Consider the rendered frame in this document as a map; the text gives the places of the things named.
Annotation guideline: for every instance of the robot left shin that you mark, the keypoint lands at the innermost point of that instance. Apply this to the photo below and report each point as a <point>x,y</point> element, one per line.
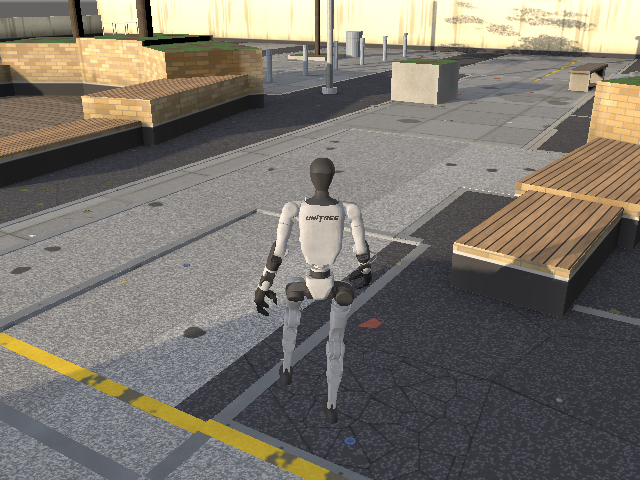
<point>288,342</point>

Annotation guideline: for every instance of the robot right thigh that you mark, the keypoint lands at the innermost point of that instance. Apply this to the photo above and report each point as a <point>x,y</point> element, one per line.
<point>340,308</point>

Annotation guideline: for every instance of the robot left hand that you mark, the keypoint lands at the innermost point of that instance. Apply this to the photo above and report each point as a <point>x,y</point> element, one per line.
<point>259,300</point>

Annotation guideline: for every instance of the robot right forearm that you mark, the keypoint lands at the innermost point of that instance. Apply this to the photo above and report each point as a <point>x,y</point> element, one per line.
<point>364,261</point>

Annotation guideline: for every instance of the robot left forearm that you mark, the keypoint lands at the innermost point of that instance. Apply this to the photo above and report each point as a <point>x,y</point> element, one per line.
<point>270,270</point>

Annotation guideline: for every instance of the right robot upper arm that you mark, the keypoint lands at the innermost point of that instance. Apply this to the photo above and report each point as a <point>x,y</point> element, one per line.
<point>353,212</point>

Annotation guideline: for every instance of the left robot upper arm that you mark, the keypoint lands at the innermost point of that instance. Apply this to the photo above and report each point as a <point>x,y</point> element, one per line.
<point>289,211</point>

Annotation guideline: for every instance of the robot right hand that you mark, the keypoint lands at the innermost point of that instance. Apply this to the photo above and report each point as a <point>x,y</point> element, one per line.
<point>358,274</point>

